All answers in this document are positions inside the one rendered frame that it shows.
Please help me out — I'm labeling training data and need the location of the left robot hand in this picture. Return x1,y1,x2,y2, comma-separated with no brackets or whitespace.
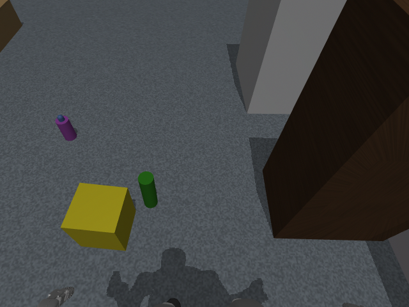
37,287,75,307

